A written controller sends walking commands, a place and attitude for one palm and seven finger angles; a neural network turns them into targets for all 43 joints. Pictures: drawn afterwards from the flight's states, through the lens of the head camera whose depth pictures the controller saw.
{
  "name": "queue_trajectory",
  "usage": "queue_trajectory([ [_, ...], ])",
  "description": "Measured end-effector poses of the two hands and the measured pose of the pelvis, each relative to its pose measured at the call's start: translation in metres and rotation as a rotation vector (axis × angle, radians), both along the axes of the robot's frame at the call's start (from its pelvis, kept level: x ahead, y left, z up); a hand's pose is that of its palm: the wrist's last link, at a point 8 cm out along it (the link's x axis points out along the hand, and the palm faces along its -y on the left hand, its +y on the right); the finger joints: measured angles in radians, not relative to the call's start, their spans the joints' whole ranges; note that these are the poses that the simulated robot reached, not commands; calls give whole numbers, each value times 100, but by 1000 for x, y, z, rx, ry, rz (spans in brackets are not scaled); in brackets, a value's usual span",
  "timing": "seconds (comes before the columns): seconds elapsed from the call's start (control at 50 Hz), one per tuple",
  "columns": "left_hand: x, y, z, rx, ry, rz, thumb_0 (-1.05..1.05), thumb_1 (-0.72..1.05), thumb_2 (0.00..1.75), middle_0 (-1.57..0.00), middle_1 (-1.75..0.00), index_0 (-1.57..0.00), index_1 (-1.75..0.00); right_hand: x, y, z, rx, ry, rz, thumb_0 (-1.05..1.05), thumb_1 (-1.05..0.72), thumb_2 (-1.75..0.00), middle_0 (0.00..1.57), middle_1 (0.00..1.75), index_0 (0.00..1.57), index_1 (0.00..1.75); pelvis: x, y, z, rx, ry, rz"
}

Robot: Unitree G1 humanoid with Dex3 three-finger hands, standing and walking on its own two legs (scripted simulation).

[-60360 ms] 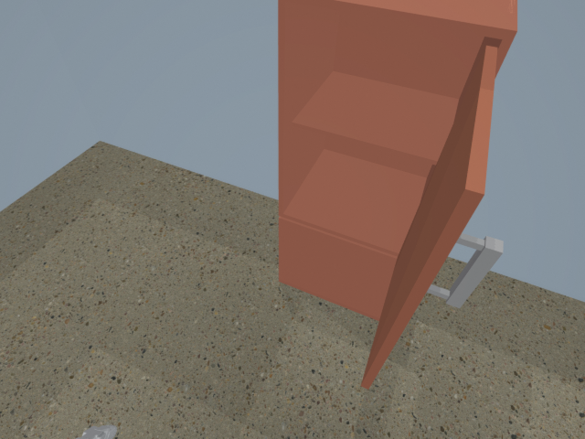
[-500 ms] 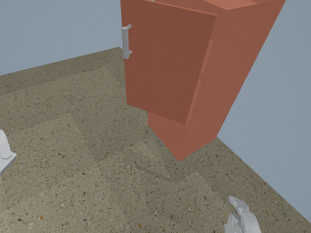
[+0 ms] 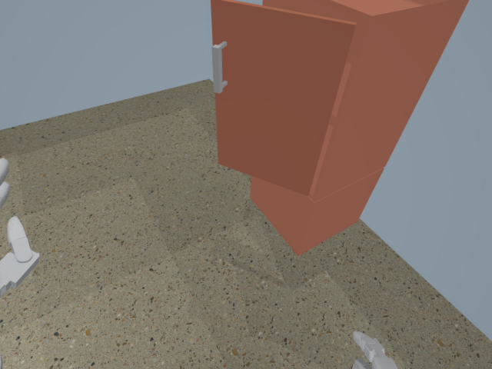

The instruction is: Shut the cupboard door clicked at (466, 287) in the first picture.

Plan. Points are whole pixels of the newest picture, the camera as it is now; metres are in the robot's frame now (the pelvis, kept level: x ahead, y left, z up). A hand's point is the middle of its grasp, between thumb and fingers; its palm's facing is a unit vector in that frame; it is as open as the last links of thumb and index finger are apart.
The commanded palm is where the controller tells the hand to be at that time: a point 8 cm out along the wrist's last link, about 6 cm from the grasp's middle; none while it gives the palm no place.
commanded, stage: let the arm hang, fingers relaxed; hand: left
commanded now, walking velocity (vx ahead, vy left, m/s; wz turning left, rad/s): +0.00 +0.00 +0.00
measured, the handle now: (220, 67) +0.89 +0.11 +0.08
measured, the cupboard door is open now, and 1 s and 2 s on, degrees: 33 33 33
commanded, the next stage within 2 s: look to check the result in 1.18 s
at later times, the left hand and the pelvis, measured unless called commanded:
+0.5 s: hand out of the picture +0.07 +0.18 -0.17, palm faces +0.10 -0.98 -0.15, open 6.9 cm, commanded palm none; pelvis +0.01 +0.01 +0.00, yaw +3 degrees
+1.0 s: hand out of the picture -0.04 +0.18 -0.17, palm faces +0.05 -0.99 -0.16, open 7.4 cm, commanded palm none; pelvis -0.01 +0.02 +0.01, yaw +0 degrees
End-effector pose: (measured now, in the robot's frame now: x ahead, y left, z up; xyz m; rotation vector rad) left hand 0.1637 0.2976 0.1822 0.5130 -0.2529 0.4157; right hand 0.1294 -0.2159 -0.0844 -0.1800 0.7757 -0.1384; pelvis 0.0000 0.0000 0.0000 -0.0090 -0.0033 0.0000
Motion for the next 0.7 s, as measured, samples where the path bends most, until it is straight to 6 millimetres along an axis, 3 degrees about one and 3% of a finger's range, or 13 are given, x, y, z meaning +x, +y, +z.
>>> queue_trajectory([
  [0.08, 3, -12, 4, 11, 13, -42, 2, 89, 90, -21, -31, -21, -30, 13, -2, -1, 7, 27, 19, 1, -90, -90, 20, 30, 21, 30, 8, -2, 1, -4, 18, -3],
  [0.12, 15, -7, -19, 13, 105, -44, 1, 89, 90, -21, -30, -21, -30, 20, -7, -9, 15, 37, 52, 1, -90, -90, 20, 30, 21, 30, 13, 1, -1, -6, 31, 20],
  [0.18, 32, 1, -102, -143, 426, 4, 0, 90, 90, -20, -30, -20, -30, 28, -15, -27, 13, 77, 64, 1, -90, -90, 20, 30, 21, 30, 16, 10, -7, -5, 37, 39],
  [0.22, 28, -5, -166, -267, 666, 32, 0, 90, 90, -20, -30, -20, -30, 28, -19, -35, 3, 106, 52, 1, -91, -90, 20, 30, 21, 30, 17, 13, -11, -1, 34, 41],
  [0.28, -3, -35, -245, -421, 979, 28, 1, 91, 90, -20, -30, -19, -30, 18, -21, -34, -21, 160, 39, 1, -91, -90, 20, 30, 20, 30, 15, 13, -10, 16, 15, 34],
  [0.36, -61, -81, -310, -594, 1267, -4, 1, 91, 90, -20, -30, -19, -30, -8, -21, -25, -67, 259, 29, 1, -91, -90, 20, 30, 20, 30, 13, 9, -6, 19, -1, 39],
  [0.4, -77, -83, -319, -680, 1264, 59, -2, 96, 90, -20, -30, -20, -30, -24, -21, -22, -86, 325, 32, 1, -91, -90, 20, 30, 20, 30, 11, 6, -3, 11, -2, 49],
  [0.48, -99, -68, -323, -665, 1322, 104, -5, 99, 90, -21, -30, -20, -30, -53, -18, -25, -87, 433, 20, 1, -91, -90, 20, 30, 20, 30, 8, 5, 3, -3, -5, 53],
  [0.7, -168, -33, -308, -579, 1513, 244, 0, 93, 90, -20, -30, -20, -30, -107, 6, -49, 27, 532, -57, 1, -92, -90, 20, 30, 20, 30, 3, 16, 10, -2, -35, 22],
])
